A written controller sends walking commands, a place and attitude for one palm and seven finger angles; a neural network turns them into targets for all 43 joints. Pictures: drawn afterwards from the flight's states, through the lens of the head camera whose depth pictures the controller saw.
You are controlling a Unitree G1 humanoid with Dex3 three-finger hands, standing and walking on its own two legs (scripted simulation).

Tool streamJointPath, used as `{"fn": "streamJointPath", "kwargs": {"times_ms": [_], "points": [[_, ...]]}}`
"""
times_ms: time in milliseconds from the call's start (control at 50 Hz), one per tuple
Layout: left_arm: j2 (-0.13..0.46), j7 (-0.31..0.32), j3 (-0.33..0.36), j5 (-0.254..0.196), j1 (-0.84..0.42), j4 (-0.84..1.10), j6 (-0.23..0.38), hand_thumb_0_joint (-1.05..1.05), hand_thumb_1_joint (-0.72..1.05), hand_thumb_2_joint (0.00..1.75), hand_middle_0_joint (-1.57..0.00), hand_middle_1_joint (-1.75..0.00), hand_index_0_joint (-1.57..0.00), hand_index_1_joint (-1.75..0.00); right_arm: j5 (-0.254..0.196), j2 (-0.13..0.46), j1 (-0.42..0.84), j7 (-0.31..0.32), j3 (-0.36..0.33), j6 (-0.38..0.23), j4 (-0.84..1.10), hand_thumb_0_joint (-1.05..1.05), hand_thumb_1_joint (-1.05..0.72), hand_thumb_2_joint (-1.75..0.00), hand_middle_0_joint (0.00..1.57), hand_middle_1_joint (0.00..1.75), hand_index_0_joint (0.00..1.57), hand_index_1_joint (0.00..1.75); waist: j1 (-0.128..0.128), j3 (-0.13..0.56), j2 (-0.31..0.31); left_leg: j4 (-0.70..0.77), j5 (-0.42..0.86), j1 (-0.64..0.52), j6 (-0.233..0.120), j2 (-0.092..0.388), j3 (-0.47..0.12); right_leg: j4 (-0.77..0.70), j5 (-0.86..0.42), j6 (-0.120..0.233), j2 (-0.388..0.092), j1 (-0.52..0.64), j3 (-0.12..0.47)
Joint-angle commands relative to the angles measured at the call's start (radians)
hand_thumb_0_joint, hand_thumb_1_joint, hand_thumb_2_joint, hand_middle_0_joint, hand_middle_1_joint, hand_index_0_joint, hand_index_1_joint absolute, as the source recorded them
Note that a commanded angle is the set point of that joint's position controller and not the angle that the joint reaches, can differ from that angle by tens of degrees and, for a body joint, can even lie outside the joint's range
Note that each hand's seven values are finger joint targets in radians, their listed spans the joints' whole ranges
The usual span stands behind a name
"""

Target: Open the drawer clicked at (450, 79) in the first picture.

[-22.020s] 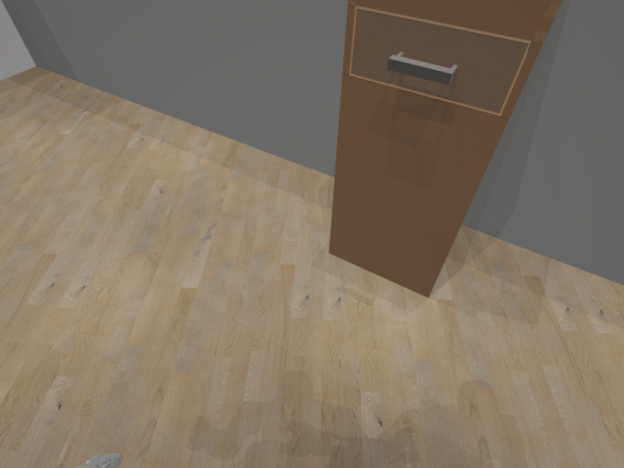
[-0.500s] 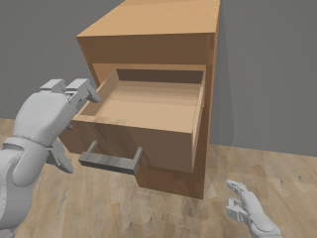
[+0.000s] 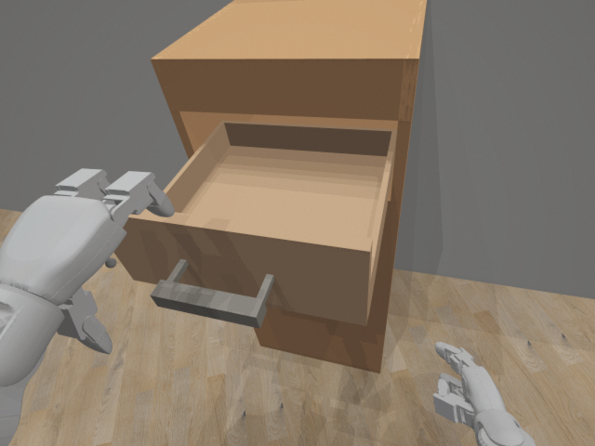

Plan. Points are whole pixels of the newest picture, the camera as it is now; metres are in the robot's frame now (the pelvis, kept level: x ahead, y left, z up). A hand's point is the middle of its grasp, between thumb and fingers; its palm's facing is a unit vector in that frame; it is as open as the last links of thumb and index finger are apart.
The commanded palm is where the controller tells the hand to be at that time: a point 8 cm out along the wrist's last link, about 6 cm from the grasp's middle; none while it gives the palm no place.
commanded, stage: draw the hand back to the body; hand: left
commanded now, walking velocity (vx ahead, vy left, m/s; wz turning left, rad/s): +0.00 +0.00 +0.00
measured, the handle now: (215, 288) +0.28 +0.16 +0.10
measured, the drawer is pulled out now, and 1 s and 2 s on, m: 0.27 0.27 0.27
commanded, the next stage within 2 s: step back with the hand held close in 1.14 s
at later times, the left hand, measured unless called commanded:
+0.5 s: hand (80, 212) +0.23 +0.21 +0.28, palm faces +0.43 -0.85 -0.30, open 12.5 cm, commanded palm +0.17 +0.26 +0.29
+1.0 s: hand (70, 214) +0.23 +0.23 +0.28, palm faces +0.50 -0.78 -0.37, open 8.2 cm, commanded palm +0.18 +0.28 +0.28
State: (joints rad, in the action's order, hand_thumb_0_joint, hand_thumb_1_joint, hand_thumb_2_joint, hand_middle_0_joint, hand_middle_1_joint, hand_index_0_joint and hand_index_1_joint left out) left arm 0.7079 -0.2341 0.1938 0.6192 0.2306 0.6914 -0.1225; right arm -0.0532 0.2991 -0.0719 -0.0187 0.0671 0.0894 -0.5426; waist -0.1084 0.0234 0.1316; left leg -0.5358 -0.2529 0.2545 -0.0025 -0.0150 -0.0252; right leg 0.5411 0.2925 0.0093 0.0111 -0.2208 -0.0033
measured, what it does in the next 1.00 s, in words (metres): stands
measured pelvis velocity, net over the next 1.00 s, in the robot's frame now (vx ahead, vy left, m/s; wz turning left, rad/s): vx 0.04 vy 0.00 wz -0.02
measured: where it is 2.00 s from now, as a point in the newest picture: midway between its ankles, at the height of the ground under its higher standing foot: outside the picture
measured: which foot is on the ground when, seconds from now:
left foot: down 0.00-1.00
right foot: down 0.00-1.00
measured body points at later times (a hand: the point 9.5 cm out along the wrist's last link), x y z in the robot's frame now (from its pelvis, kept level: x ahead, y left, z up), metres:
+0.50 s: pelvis +0.03 +0.00 +0.01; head +0.02 +0.00 +0.46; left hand +0.20 +0.26 +0.30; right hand +0.20 -0.21 -0.08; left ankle +0.02 +0.12 -0.73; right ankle +0.00 -0.11 -0.73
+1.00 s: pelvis +0.04 +0.00 +0.01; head +0.03 -0.02 +0.46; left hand +0.20 +0.27 +0.29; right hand +0.24 -0.21 -0.07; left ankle +0.02 +0.12 -0.73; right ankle +0.00 -0.11 -0.73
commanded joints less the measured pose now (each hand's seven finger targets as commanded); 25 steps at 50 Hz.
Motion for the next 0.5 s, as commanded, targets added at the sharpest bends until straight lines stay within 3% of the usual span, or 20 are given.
{"fn": "streamJointPath", "kwargs": {"times_ms": [0, 40, 60, 80, 120, 140, 160, 180, 200, 240, 260, 280, 300, 320, 360, 380, 440, 480], "points": [[0.240, 0.077, 0.226, 0.013, -0.145, 0.078, 0.019, 0.00, -0.50, 0.30, -0.30, -1.20, -0.30, -1.20, 0.008, 0.052, 0.193, 0.001, -0.038, -0.060, 0.168, 0.00, -0.90, -0.90, 0.20, 0.30, 0.20, 0.30, -0.007, 0.114, -0.099, 0.066, 0.150, -0.042, -0.008, 0.000, 0.042, -0.100, -0.131, -0.020, -0.015, 0.011, -0.037], [0.257, 0.081, 0.243, 0.001, -0.163, 0.101, 0.018, 0.00, -0.50, 0.30, -0.30, -1.20, -0.30, -1.20, 0.006, 0.064, 0.197, -0.002, -0.042, -0.054, 0.174, 0.00, -0.90, -0.90, 0.20, 0.30, 0.20, 0.30, -0.015, 0.128, -0.067, 0.073, 0.151, -0.047, -0.006, -0.002, 0.043, -0.100, -0.144, -0.020, -0.016, 0.020, -0.033], [0.286, 0.085, 0.274, -0.023, -0.159, 0.120, 0.017, 0.00, -0.50, 0.30, -0.30, -1.20, -0.30, -1.20, -0.006, 0.073, 0.220, -0.001, -0.046, -0.068, 0.172, 0.00, -0.90, -0.90, 0.20, 0.30, 0.20, 0.30, -0.007, 0.139, -0.040, 0.057, 0.156, -0.059, -0.005, 0.005, 0.039, -0.100, -0.174, -0.015, -0.014, 0.026, -0.019], [0.259, 0.072, 0.239, -0.010, -0.175, 0.111, 0.015, 0.00, -0.50, 0.30, -0.30, -1.20, -0.30, -1.20, 0.008, 0.061, 0.205, -0.002, -0.037, -0.060, 0.179, 0.00, -0.90, -0.90, 0.20, 0.30, 0.20, 0.30, -0.018, 0.164, -0.052, 0.065, 0.160, -0.054, -0.006, -0.008, 0.042, -0.094, -0.156, -0.016, -0.015, 0.034, -0.031], [0.237, 0.060, 0.228, -0.019, -0.106, 0.072, 0.004, 0.00, -0.50, 0.30, -0.30, -1.20, -0.30, -1.20, 0.002, 0.069, 0.194, -0.001, -0.044, -0.056, 0.172, 0.00, -0.90, -0.90, 0.20, 0.30, 0.20, 0.30, -0.008, 0.117, -0.089, 0.074, 0.153, -0.043, -0.005, 0.000, 0.043, -0.100, -0.156, -0.023, -0.012, 0.016, -0.039], [-0.184, 0.165, 0.201, -0.628, -0.264, 0.243, 0.152, 0.00, -0.47, 0.32, -0.30, -1.18, -0.30, -1.18, 0.002, -0.030, 0.110, 0.033, -0.049, -0.132, 0.205, 0.00, -0.90, -0.90, 0.20, 0.30, 0.20, 0.30, 0.098, 0.077, -0.197, 0.071, 0.075, -0.156, -0.027, 0.031, 0.035, -0.159, -0.144, 0.005, 0.011, -0.011, -0.051], [-0.043, 0.225, 0.288, -0.640, -0.153, 0.155, 0.205, 0.00, -0.43, 0.33, -0.29, -1.15, -0.29, -1.15, 0.018, 0.007, 0.109, 0.058, -0.040, -0.180, 0.139, 0.00, -0.90, -0.90, 0.20, 0.30, 0.20, 0.30, 0.095, 0.029, -0.250, 0.078, -0.003, -0.167, -0.021, 0.054, 0.013, -0.177, -0.078, 0.009, 0.019, -0.046, -0.015], [-0.122, 0.257, 0.297, -0.691, -0.061, 0.112, 0.233, 0.00, -0.40, 0.34, -0.29, -1.13, -0.29, -1.13, 0.024, 0.003, 0.088, 0.073, -0.040, -0.198, 0.129, 0.00, -0.90, -0.90, 0.20, 0.30, 0.20, 0.30, 0.070, 0.026, -0.266, 0.096, 0.001, -0.143, -0.025, 0.046, 0.025, -0.199, -0.060, 0.003, 0.001, -0.020, -0.041], [-0.114, 0.279, 0.313, -0.705, -0.064, 0.161, 0.259, 0.00, -0.36, 0.36, -0.29, -1.11, -0.29, -1.11, 0.019, 0.007, 0.085, 0.078, -0.046, -0.216, 0.117, 0.00, -0.90, -0.90, 0.20, 0.30, 0.20, 0.30, 0.065, 0.056, -0.232, 0.105, 0.024, -0.161, -0.021, 0.048, 0.031, -0.202, -0.070, -0.001, -0.010, 0.006, -0.034], [-0.104, 0.313, 0.328, -0.709, -0.102, 0.219, 0.309, 0.00, -0.29, 0.39, -0.29, -1.07, -0.29, -1.07, 0.028, 0.001, 0.083, 0.086, -0.049, -0.246, 0.105, 0.00, -0.90, -0.90, 0.20, 0.30, 0.20, 0.30, 0.048, 0.096, -0.091, 0.119, 0.059, -0.186, -0.017, 0.045, 0.040, -0.190, -0.095, 0.006, -0.017, 0.038, -0.027], [-0.049, 0.332, 0.374, -0.713, -0.108, 0.217, 0.326, 0.00, -0.26, 0.40, -0.28, -1.04, -0.28, -1.04, 0.034, 0.012, 0.083, 0.092, -0.051, -0.264, 0.083, 0.00, -0.90, -0.90, 0.20, 0.30, 0.20, 0.30, 0.042, 0.077, -0.030, 0.124, 0.046, -0.180, -0.010, 0.047, 0.039, -0.186, -0.098, 0.013, -0.017, 0.044, -0.013], [-0.136, 0.335, 0.314, -0.709, -0.106, 0.204, 0.342, 0.00, -0.22, 0.42, -0.28, -1.02, -0.28, -1.02, 0.041, -0.013, 0.075, 0.090, -0.044, -0.271, 0.084, 0.00, -0.90, -0.90, 0.20, 0.30, 0.20, 0.30, 0.042, 0.087, -0.002, 0.134, 0.069, -0.175, -0.013, 0.040, 0.043, -0.190, -0.106, 0.017, -0.018, 0.058, -0.023], [-0.158, 0.338, 0.303, -0.713, -0.053, 0.138, 0.337, 0.00, -0.18, 0.43, -0.28, -1.00, -0.28, -1.00, 0.037, -0.013, 0.063, 0.089, -0.045, -0.274, 0.075, 0.00, -0.90, -0.90, 0.20, 0.30, 0.20, 0.30, 0.045, 0.026, -0.030, 0.141, 0.084, -0.154, -0.010, 0.049, 0.039, -0.192, -0.115, 0.016, -0.015, 0.053, -0.030], [-0.175, 0.337, 0.281, -0.712, -0.071, 0.131, 0.336, 0.00, -0.15, 0.45, -0.27, -0.98, -0.27, -0.98, 0.037, -0.007, 0.061, 0.087, -0.049, -0.270, 0.071, 0.00, -0.90, -0.90, 0.20, 0.30, 0.20, 0.30, 0.047, 0.007, -0.028, 0.151, 0.091, -0.151, -0.011, 0.050, 0.038, -0.199, -0.116, 0.016, -0.013, 0.051, -0.028], [-0.132, 0.343, 0.311, -0.715, -0.103, 0.161, 0.347, 0.00, -0.08, 0.48, -0.27, -0.93, -0.27, -0.93, 0.039, 0.004, 0.065, 0.088, -0.058, -0.279, 0.064, 0.00, -0.90, -0.90, 0.20, 0.30, 0.20, 0.30, 0.044, 0.012, -0.019, 0.146, 0.115, -0.161, -0.012, 0.053, 0.036, -0.205, -0.146, 0.020, -0.015, 0.072, -0.018], [-0.169, 0.341, 0.282, -0.711, -0.101, 0.154, 0.350, 0.00, -0.05, 0.50, -0.27, -0.91, -0.27, -0.91, 0.044, -0.002, 0.065, 0.087, -0.056, -0.280, 0.064, 0.00, -0.90, -0.90, 0.20, 0.30, 0.20, 0.30, 0.044, 0.017, -0.015, 0.148, 0.135, -0.162, -0.016, 0.049, 0.041, -0.206, -0.161, 0.020, -0.014, 0.076, -0.022], [-0.162, 0.339, 0.289, -0.710, -0.078, 0.189, 0.351, 0.00, 0.06, 0.54, -0.26, -0.84, -0.26, -0.84, 0.043, 0.004, 0.059, 0.079, -0.064, -0.282, 0.065, 0.00, -0.90, -0.90, 0.20, 0.30, 0.20, 0.30, 0.041, 0.057, 0.000, 0.136, 0.219, -0.181, -0.015, 0.051, 0.039, -0.183, -0.241, 0.021, -0.014, 0.107, -0.023], [-0.153, 0.341, 0.300, -0.713, -0.037, 0.205, 0.352, 0.00, 0.13, 0.57, -0.25, -0.80, -0.25, -0.80, 0.044, 0.009, 0.058, 0.077, -0.069, -0.285, 0.064, 0.00, -0.90, -0.90, 0.20, 0.30, 0.20, 0.30, 0.039, 0.082, -0.028, 0.132, 0.253, -0.182, -0.012, 0.053, 0.037, -0.172, -0.277, 0.020, -0.012, 0.124, -0.029]]}}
